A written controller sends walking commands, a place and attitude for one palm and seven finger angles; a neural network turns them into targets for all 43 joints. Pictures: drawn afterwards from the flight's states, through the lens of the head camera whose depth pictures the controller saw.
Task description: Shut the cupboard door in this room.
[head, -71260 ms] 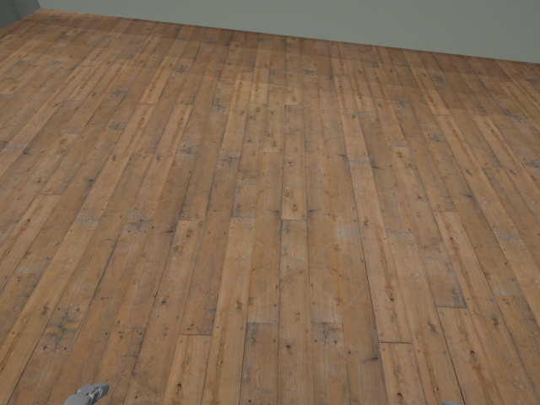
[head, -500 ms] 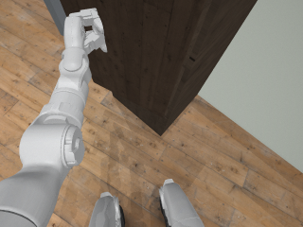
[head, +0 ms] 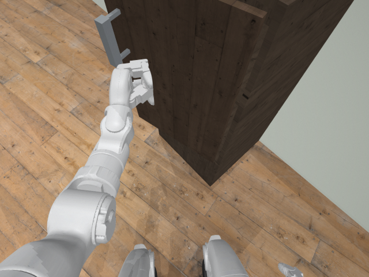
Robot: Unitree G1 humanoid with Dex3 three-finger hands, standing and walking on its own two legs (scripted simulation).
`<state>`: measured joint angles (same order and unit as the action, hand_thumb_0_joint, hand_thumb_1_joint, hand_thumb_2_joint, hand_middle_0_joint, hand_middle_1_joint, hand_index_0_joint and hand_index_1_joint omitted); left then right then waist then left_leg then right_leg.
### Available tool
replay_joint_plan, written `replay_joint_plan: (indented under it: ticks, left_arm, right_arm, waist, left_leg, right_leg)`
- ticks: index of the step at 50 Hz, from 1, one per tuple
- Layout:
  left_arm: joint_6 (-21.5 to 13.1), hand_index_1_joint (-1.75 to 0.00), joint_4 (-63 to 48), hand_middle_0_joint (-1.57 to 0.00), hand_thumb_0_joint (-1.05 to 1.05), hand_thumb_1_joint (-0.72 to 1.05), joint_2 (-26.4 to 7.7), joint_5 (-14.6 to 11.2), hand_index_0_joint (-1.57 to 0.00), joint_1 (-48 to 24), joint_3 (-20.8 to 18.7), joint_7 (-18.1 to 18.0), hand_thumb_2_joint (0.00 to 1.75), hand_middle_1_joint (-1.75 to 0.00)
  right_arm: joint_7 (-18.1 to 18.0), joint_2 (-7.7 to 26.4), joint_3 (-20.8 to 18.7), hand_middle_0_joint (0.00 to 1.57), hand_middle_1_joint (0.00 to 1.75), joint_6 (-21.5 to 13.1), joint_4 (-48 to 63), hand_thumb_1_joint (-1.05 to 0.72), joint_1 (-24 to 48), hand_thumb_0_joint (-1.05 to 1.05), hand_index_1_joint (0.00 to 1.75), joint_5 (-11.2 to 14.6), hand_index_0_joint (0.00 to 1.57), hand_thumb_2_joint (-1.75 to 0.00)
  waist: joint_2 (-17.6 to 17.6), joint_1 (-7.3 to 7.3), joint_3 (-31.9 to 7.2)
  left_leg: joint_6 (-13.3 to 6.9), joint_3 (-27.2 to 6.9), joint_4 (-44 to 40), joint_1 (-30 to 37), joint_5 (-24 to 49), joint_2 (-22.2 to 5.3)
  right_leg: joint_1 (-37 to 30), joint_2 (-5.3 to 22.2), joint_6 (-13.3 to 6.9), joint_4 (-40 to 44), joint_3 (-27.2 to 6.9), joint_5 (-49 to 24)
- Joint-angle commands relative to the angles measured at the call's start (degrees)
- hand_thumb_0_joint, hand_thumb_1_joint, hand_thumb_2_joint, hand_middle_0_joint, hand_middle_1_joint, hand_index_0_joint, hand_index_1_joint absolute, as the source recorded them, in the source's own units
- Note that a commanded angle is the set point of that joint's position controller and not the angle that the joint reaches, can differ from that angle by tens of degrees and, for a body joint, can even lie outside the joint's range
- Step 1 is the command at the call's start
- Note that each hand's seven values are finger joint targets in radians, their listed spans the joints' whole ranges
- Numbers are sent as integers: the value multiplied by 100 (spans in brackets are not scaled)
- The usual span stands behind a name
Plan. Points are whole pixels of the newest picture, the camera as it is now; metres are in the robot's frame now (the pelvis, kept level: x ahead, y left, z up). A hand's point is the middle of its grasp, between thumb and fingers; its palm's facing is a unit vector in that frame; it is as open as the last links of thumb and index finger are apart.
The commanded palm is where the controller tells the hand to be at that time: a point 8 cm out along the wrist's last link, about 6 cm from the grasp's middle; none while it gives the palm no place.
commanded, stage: draw the hand back to the body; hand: left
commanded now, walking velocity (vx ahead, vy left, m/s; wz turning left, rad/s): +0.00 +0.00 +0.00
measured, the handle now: (115, 38) +0.67 +0.11 +0.07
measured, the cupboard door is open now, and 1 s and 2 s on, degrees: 13 13 13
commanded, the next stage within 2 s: step back with the hand held close in 1.56 s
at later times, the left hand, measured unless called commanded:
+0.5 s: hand (84, 124) +0.37 +0.13 +0.15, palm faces -0.14 -0.99 -0.03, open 3.1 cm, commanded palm +0.34 +0.19 +0.16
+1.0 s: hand out of the picture +0.27 +0.25 +0.21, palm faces +0.33 -0.88 -0.33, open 4.7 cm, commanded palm +0.22 +0.29 +0.24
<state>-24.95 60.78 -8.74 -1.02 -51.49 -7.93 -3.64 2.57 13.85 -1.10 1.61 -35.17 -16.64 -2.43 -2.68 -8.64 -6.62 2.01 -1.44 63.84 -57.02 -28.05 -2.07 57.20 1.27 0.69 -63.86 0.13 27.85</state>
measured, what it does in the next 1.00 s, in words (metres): rises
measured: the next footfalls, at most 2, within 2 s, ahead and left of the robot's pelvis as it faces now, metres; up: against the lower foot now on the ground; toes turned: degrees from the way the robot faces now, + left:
none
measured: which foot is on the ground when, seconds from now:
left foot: down 0.00-1.00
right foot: down 0.00-1.00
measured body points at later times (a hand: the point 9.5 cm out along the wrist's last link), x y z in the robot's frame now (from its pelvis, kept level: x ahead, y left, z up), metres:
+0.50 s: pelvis +0.01 +0.01 +0.05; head +0.05 +0.00 +0.50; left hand +0.37 +0.18 +0.15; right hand +0.13 -0.25 -0.05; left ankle +0.02 +0.14 -0.65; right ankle +0.02 -0.13 -0.65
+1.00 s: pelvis +0.04 +0.02 +0.09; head +0.03 +0.00 +0.54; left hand +0.25 +0.29 +0.23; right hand +0.24 -0.18 +0.01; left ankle +0.02 +0.14 -0.65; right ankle +0.02 -0.13 -0.65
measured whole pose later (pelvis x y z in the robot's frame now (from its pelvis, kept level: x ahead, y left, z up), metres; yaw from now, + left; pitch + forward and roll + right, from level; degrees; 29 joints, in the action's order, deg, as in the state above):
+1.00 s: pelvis +0.04 +0.02 +0.09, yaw +0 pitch -3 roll +0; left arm -0.6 -13.5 -17.2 -2.8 17.3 -10.8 -5.1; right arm -4.8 11.6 3.3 -1.5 -33.6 -10.2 0.0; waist -3.7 3.3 0.2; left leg 0.3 0.5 24.8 -6.0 -15.8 -0.9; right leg 5.5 2.5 2.3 -23.1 -0.1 14.6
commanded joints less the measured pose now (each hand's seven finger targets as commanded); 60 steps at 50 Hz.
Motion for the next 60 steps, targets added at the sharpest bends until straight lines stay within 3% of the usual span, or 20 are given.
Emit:
replay_joint_plan:
  ticks: [1, 4, 7, 10, 12, 18, 24, 25, 28, 31, 34, 37, 41, 42, 44, 47, 49, 57, 59, 60]
  left_arm:
    - [-286, -150, -1146, -130, 0, 90, -1083, -121, -130, -2008, -510, 172, 90, -150]
    - [-131, -150, -1895, -130, 0, 90, -1167, -253, -130, -1307, -555, 378, 90, -150]
    - [16, -150, -2797, -130, 0, 90, -1274, -476, -130, -516, -606, 579, 90, -150]
    - [141, -150, -3544, -130, 0, 90, -899, -678, -130, -67, -170, 791, 90, -150]
    - [210, -150, -3741, -130, 0, 90, -896, -776, -130, 81, -68, 892, 90, -150]
    - [386, -150, -4524, -130, 0, 90, -911, -971, -130, 1233, 43, 1206, 90, -150]
    - [843, -135, -5401, -116, 0, 90, -1136, -1201, -116, 2383, -115, 1491, 90, -135]
    - [960, -132, -6081, -113, 0, 90, -1308, -573, -113, 2381, 251, 951, 90, -132]
    - [1409, -123, -6523, -105, 0, 90, -1251, -373, -105, 3145, 220, 329, 90, -123]
    - [1670, -114, -6890, -97, 0, 90, -1313, -246, -97, 3452, 143, 74, 90, -114]
    - [1839, -105, -7149, -89, 0, 90, -1347, -212, -89, 3844, 62, -39, 90, -105]
    - [1924, -96, -7584, -81, 0, 90, -1537, -202, -81, 4414, -203, -107, 90, -96]
    - [2009, -84, -8249, -69, 0, 90, -1466, -167, -69, 5016, -270, -158, 90, -84]
    - [2027, -81, -8217, -67, 0, 90, -1598, -171, -67, 5308, -434, -171, 90, -81]
    - [2024, -75, -8562, -61, 0, 90, -1590, -154, -61, 5431, -513, -188, 90, -75]
    - [2063, -66, -8575, -53, 0, 90, -1782, -166, -53, 6042, -884, -223, 90, -66]
    - [2011, -60, -8997, -47, 0, 90, -1840, -152, -47, 6073, -1022, -248, 90, -60]
    - [1892, -36, -9347, -25, 0, 90, -2327, -196, -25, 7215, -1979, -351, 90, -36]
    - [1831, -30, -9484, -20, 0, 90, -2389, -213, -20, 7339, -2157, -367, 90, -30]
    - [1821, -30, -9347, -20, 0, 90, -2139, -188, -20, 7317, -1926, -344, 90, -30]
  right_arm:
    - [-101, 825, -267, 20, 30, -22, 379, -90, -1020, 0, 30, 47, 20, -90]
    - [-140, 760, -234, 20, 30, 24, 671, -90, -912, 0, 30, 158, 20, -90]
    - [-219, 746, -224, 20, 30, 16, 940, -90, -794, 0, 30, 266, 20, -90]
    - [-288, 699, -213, 20, 30, -48, 973, -90, -597, 0, 30, 379, 20, -90]
    - [-363, 726, -196, 20, 30, -115, 959, -90, -501, 0, 30, 422, 20, -90]
    - [-461, 675, -146, 20, 30, -326, 979, -90, -71, 0, 30, 496, 20, -90]
    - [-502, 690, -60, 20, 30, -445, 1239, -90, 416, 0, 30, 559, 20, -90]
    - [-656, 510, -87, 20, 30, -325, 1323, -90, 697, 0, 30, 526, 20, -90]
    - [-848, 520, -30, 20, 30, -254, 1273, -90, 824, 0, 30, 480, 20, -90]
    - [-933, 474, 61, 20, 30, -239, 1226, -90, 970, 0, 30, 437, 20, -90]
    - [-973, 432, 134, 20, 30, -281, 1162, -90, 1092, 0, 30, 399, 20, -90]
    - [-963, 446, 148, 20, 30, -353, 1124, -90, 1145, 0, 30, 336, 20, -90]
    - [-881, 392, 206, 20, 30, -461, 1103, -90, 1213, 0, 30, 285, 20, -90]
    - [-872, 427, 190, 20, 30, -498, 1061, -90, 1220, 0, 30, 261, 20, -90]
    - [-844, 404, 197, 20, 30, -539, 1068, -90, 1238, 0, 30, 252, 20, -90]
    - [-826, 428, 164, 20, 30, -584, 997, -90, 1235, 0, 30, 215, 20, -90]
    - [-815, 403, 156, 20, 30, -628, 1010, -90, 1259, 0, 30, 222, 20, -90]
    - [-818, 430, 39, 20, 30, -836, 879, -90, 1253, 0, 30, 214, 20, -90]
    - [-824, 404, 24, 20, 30, -890, 873, -90, 1236, 0, 30, 234, 20, -90]
    - [-819, 406, 27, 20, 30, -911, 828, -90, 1211, 0, 30, 234, 20, -90]
  waist:
    - [402, 3, -3061]
    - [386, 245, -3185]
    - [737, 400, -3054]
    - [746, 310, -2499]
    - [820, 260, -2020]
    - [105, 520, -1621]
    - [171, 715, -1172]
    - [341, 781, -1208]
    - [324, 749, -777]
    - [194, 802, -581]
    - [69, 859, -308]
    - [152, 966, -439]
    - [-254, 997, -194]
    - [-29, 1038, -110]
    - [-130, 1033, -116]
    - [116, 1106, 1]
    - [-125, 1113, -66]
    - [9, 1253, 121]
    - [-100, 1261, 214]
    - [-34, 1201, 348]
  left_leg:
    - [-299, 308, -680, 1420, 1649, 302]
    - [-316, 410, -940, 1634, 1841, 313]
    - [-351, 463, -1257, 1721, 1814, 333]
    - [-354, 495, -1555, 2158, 1628, 288]
    - [-371, 473, -1755, 2349, 1336, 274]
    - [-330, 418, -2230, 3069, 1353, 250]
    - [-308, 337, -2602, 3334, 1459, 223]
    - [-321, 367, -2900, 3681, 1531, 221]
    - [-347, 347, -3201, 4028, 1682, 167]
    - [-331, 328, -3503, 4424, 1919, 141]
    - [-319, 353, -3772, 4706, 2139, 133]
    - [-317, 349, -3972, 4975, 2570, 106]
    - [-245, 371, -4167, 5179, 2970, 84]
    - [-259, 370, -4197, 5145, 3018, 73]
    - [-235, 372, -4228, 5232, 3211, 73]
    - [-242, 404, -4272, 5182, 3193, 73]
    - [-222, 401, -4279, 5238, 3255, 82]
    - [-257, 471, -4237, 5131, 3235, 92]
    - [-254, 503, -4242, 5099, 3085, 96]
    - [-255, 509, -4268, 5069, 2994, 97]
  right_leg:
    - [-2196, -215, -126, 917, 74, -2550]
    - [-2773, -222, -125, 1089, 26, -2926]
    - [-3426, -236, -100, 1403, -40, -3086]
    - [-3341, -275, -60, 1769, 40, -2849]
    - [-3199, -291, -48, 2052, 58, -2305]
    - [-3283, -274, -109, 2306, 203, -2070]
    - [-3616, -238, -122, 2483, 279, -2082]
    - [-3836, -127, -143, 2891, 38, -1925]
    - [-4070, -132, -123, 3207, 127, -2011]
    - [-4326, -142, -132, 3450, 192, -2182]
    - [-4611, -135, -126, 3707, 228, -2340]
    - [-5041, -140, -134, 3897, 246, -2688]
    - [-5198, -130, -131, 4060, 309, -2890]
    - [-5269, -144, -123, 4138, 310, -2944]
    - [-5348, -133, -120, 4132, 321, -3053]
    - [-5437, -136, -96, 4232, 327, -3090]
    - [-5462, -124, -97, 4204, 328, -3062]
    - [-5478, -118, -64, 4272, 322, -3086]
    - [-5407, -110, -54, 4266, 313, -2969]
    - [-5294, -121, -47, 4287, 332, -2850]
